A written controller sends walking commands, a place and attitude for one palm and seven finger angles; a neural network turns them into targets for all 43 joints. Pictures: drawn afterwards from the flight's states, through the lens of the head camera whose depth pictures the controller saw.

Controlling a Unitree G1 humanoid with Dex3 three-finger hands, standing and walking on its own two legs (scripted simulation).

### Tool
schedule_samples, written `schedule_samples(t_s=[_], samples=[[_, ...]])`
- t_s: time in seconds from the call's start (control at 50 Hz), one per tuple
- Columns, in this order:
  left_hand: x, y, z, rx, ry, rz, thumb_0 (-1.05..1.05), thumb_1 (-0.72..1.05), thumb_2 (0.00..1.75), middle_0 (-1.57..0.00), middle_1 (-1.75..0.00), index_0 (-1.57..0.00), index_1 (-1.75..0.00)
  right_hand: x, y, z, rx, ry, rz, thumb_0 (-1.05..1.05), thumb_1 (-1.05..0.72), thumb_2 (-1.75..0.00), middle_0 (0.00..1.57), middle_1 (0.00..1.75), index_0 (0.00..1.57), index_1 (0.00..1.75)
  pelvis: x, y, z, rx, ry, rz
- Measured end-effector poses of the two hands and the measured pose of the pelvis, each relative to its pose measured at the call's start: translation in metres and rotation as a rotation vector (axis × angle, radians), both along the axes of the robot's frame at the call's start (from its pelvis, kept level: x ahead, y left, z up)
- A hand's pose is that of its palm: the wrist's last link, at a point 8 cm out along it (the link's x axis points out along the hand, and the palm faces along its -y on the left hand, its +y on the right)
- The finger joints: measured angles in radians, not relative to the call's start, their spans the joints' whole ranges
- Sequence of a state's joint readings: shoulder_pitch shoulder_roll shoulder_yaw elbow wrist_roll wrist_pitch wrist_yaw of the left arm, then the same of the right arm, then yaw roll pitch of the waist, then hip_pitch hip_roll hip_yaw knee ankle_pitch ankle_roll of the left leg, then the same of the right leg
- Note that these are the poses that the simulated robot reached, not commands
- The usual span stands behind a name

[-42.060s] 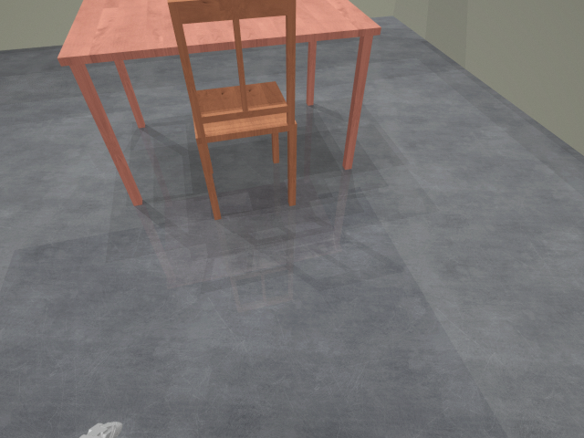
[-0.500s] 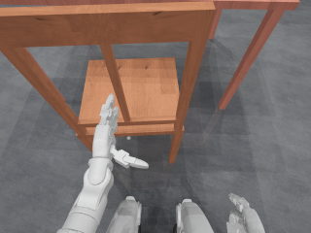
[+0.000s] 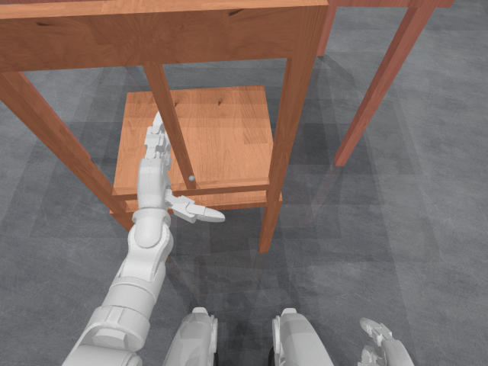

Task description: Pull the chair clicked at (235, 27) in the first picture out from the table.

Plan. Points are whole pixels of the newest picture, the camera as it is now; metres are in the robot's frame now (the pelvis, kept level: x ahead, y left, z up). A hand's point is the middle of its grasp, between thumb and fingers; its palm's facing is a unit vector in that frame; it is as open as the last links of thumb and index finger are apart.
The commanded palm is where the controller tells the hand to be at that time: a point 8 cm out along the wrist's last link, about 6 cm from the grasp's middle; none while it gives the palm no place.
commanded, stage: push the fingers through the gap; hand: left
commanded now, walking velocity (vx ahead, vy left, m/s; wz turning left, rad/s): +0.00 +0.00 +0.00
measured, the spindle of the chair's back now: (177, 140) +0.46 +0.11 +0.06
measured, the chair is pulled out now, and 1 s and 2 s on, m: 0.21 0.21 0.22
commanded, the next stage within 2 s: hook a spindle and tug to test in 0.64 s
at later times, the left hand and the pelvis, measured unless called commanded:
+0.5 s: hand (193, 170) +0.43 +0.08 +0.02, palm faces +0.04 -1.00 -0.02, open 16.9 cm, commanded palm +0.40 +0.13 +0.03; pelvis +0.00 +0.01 +0.01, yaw -1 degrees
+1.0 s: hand (196, 169) +0.42 +0.08 +0.03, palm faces +0.03 -1.00 -0.04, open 16.2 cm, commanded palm +0.40 +0.13 +0.03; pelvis +0.00 +0.00 +0.00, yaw -1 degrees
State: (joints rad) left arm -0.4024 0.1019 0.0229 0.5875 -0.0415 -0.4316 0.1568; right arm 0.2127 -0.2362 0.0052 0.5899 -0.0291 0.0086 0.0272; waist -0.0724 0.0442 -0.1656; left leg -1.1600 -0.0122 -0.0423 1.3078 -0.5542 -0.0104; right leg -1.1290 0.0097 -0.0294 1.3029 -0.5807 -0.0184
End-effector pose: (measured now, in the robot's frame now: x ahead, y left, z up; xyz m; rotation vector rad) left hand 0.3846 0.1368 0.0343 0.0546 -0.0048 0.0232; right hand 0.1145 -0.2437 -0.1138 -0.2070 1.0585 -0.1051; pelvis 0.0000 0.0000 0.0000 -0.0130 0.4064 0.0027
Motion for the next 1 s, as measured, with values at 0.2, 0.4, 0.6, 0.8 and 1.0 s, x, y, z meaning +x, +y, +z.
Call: schedule_samples(t_s=[0.2, 0.4, 0.6, 0.8, 1.0], samples=[[0.017, -0.001, -0.007, -0.026, 0.027, 0.012, -0.02, -0.5, 0.3, -0.06, -0.08, -0.06, -0.08, -0.019, -0.001, -0.001, -0.017, 0.05, -0.032, 0.01, -0.9, -0.9, 0.2, 0.3, 0.2, 0.3, -0.001, 0.004, 0.001, -0.004, 0.015, -0.007], [0.031, 0.0, -0.005, -0.013, 0.042, 0.007, -0.01, -0.5, 0.3, -0.06, -0.08, -0.06, -0.08, -0.037, 0.0, -0.001, -0.005, 0.109, -0.054, 0.01, -0.9, -0.9, 0.2, 0.3, 0.2, 0.29, 0.001, 0.007, 0.002, -0.003, 0.023, -0.016], [0.016, -0.001, 0.0, -0.021, -0.012, 0.019, -0.02, -0.5, 0.3, -0.06, -0.08, -0.06, -0.08, -0.033, 0.001, 0.002, -0.004, 0.098, -0.044, 0.01, -0.9, -0.9, 0.2, 0.3, 0.2, 0.29, 0.002, 0.007, 0.005, -0.004, 0.01, -0.014], [0.019, -0.003, -0.006, -0.02, 0.032, 0.013, -0.02, -0.5, 0.3, -0.06, -0.09, -0.06, -0.08, -0.023, 0.0, 0.002, -0.003, 0.071, -0.039, 0.01, -0.9, -0.9, 0.2, 0.3, 0.2, 0.29, -0.001, 0.006, 0.003, -0.003, 0.012, -0.013], [0.015, -0.007, 0.0, -0.01, -0.008, 0.01, -0.02, -0.5, 0.3, -0.16, -0.37, -0.15, -0.37, -0.023, -0.001, -0.001, 0.003, 0.072, -0.025, 0.01, -0.9, -0.9, 0.2, 0.3, 0.2, 0.29, -0.002, 0.003, 0.002, -0.001, 0.006, -0.008]])
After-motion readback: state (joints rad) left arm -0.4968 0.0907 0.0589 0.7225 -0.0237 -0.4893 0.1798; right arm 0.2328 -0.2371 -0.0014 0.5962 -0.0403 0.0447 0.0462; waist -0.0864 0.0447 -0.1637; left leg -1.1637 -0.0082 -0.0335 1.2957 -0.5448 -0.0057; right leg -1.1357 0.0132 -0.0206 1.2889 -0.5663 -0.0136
